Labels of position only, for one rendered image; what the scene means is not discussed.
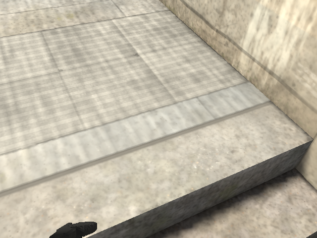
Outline robot left hand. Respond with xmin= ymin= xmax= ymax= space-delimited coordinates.
xmin=50 ymin=221 xmax=97 ymax=238

